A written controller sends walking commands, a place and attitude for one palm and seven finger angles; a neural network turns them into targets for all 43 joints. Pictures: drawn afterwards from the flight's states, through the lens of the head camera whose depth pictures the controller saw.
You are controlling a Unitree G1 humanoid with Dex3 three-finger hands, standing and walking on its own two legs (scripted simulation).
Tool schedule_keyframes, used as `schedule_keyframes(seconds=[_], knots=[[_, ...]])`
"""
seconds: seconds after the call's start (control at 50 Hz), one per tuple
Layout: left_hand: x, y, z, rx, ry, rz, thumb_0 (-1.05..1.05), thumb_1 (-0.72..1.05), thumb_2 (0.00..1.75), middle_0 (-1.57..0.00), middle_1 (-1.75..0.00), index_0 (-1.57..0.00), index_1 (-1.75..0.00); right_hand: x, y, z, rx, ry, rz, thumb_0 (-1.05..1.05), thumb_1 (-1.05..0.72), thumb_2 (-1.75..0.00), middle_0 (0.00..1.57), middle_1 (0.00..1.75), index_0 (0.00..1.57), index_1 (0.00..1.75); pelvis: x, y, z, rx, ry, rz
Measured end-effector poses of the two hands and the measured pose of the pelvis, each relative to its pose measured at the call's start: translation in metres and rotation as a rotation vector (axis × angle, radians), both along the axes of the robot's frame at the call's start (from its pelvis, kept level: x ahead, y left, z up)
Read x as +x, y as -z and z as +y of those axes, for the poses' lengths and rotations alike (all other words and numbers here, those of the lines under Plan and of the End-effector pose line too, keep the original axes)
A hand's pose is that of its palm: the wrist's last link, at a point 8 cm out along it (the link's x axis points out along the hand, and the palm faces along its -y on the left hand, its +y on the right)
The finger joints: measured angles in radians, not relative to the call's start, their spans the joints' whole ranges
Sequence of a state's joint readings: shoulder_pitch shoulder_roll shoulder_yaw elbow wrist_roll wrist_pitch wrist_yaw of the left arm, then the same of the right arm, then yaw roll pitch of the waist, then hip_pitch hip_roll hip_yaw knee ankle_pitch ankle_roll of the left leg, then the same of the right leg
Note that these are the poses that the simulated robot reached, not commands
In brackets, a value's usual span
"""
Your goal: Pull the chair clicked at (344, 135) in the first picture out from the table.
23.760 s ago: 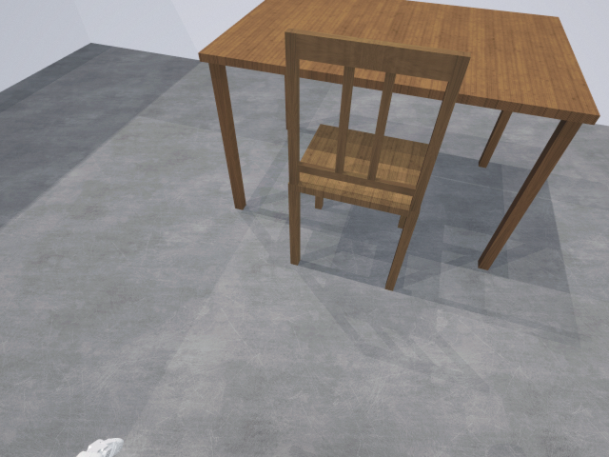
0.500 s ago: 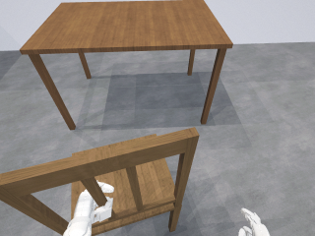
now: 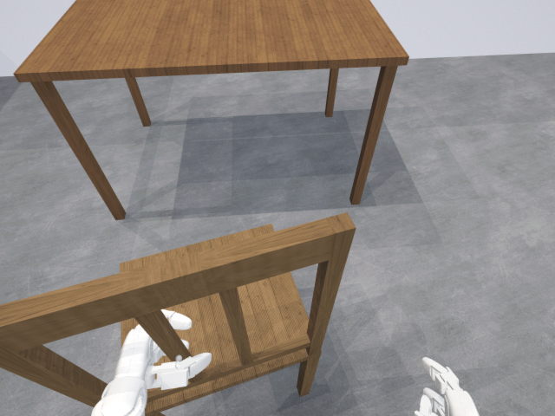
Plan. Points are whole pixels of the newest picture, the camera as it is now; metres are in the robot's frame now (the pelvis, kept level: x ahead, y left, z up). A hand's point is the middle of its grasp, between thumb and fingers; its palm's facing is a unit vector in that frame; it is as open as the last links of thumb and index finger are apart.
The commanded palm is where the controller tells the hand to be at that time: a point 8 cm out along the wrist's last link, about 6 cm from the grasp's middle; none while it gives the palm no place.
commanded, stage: open the thumb and straighten the fingers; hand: left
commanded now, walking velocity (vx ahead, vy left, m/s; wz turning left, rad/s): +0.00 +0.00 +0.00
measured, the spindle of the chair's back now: (175, 349) +0.24 +0.17 -0.07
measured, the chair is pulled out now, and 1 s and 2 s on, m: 0.62 0.62 0.62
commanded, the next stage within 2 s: draw the fingers out of the gap in 0.48 s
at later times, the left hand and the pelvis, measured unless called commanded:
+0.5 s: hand (166, 366) +0.21 +0.18 -0.06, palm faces +0.10 -0.98 -0.19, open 17.1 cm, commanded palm +0.18 +0.22 -0.04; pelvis +0.01 +0.00 -0.02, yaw +2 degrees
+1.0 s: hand out of the picture +0.14 +0.17 -0.06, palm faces +0.11 -0.98 -0.18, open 17.5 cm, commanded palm +0.11 +0.22 -0.04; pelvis +0.01 +0.00 -0.03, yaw +2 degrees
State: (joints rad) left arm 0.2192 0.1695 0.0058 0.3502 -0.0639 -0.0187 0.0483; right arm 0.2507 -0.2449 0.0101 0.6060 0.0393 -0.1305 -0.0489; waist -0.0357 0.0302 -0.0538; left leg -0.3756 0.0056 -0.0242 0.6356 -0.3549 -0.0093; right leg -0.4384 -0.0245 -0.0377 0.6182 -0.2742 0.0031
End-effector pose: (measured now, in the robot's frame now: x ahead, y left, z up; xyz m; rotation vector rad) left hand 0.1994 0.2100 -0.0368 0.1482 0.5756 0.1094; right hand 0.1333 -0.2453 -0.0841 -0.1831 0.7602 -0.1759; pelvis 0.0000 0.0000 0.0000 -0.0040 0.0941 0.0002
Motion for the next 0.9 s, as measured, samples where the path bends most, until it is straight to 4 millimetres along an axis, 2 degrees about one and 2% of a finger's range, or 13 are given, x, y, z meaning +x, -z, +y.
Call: schedule_keyframes(seconds=[0.1, 0.2, 0.28, 0.4, 0.5, 0.68, 0.9], knots=[[0.001, 0.000, 0.008, 0.010, -0.024, 0.017, 0.01, -0.19, 0.37, -0.36, -1.23, -0.45, -1.31, 0.006, 0.007, 0.003, -0.003, -0.004, -0.025, 0.01, -0.90, -0.90, 0.20, 0.30, 0.20, 0.30, 0.002, 0.007, 0.003, 0.001, -0.002, 0.031], [-0.002, 0.005, 0.011, 0.008, -0.035, 0.044, 0.00, -0.40, 0.27, -0.33, -1.03, -0.36, -1.06, 0.016, 0.010, 0.008, -0.009, -0.022, -0.057, 0.01, -0.90, -0.90, 0.20, 0.30, 0.20, 0.30, 0.005, 0.013, 0.005, -0.002, -0.012, 0.053], [-0.002, 0.005, 0.008, -0.001, -0.030, 0.039, 0.00, -0.48, 0.23, -0.26, -0.79, -0.28, -0.80, 0.026, 0.010, 0.011, -0.015, -0.037, -0.086, 0.01, -0.90, -0.90, 0.20, 0.30, 0.20, 0.30, 0.009, 0.017, 0.005, -0.005, -0.019, 0.065], [-0.006, 0.006, 0.015, 0.008, -0.049, 0.049, -0.01, -0.52, 0.21, -0.14, -0.40, -0.14, -0.40, 0.036, 0.009, 0.012, -0.020, -0.041, -0.105, 0.01, -0.90, -0.90, 0.20, 0.30, 0.20, 0.30, 0.013, 0.021, 0.003, -0.008, -0.024, 0.078], [-0.012, 0.002, 0.016, 0.017, -0.046, 0.049, -0.01, -0.53, 0.20, -0.06, -0.17, -0.06, -0.17, 0.040, 0.009, 0.011, -0.024, -0.042, -0.123, 0.01, -0.90, -0.90, 0.20, 0.30, 0.20, 0.30, 0.015, 0.023, 0.003, -0.013, -0.030, 0.081], [-0.025, 0.002, 0.016, 0.010, -0.054, 0.056, -0.01, -0.54, 0.20, -0.02, -0.03, -0.01, -0.03, 0.038, 0.009, 0.009, -0.032, -0.030, -0.124, 0.01, -0.90, -0.90, 0.20, 0.30, 0.20, 0.30, 0.013, 0.026, 0.001, -0.015, -0.035, 0.082], [-0.063, 0.002, 0.014, 0.005, -0.067, 0.092, -0.01, -0.54, 0.20, -0.01, 0.00, -0.01, 0.00, 0.036, 0.009, 0.013, -0.027, -0.020, -0.152, 0.01, -0.90, -0.90, 0.20, 0.30, 0.20, 0.30, 0.008, 0.028, 0.001, -0.019, -0.042, 0.076]])
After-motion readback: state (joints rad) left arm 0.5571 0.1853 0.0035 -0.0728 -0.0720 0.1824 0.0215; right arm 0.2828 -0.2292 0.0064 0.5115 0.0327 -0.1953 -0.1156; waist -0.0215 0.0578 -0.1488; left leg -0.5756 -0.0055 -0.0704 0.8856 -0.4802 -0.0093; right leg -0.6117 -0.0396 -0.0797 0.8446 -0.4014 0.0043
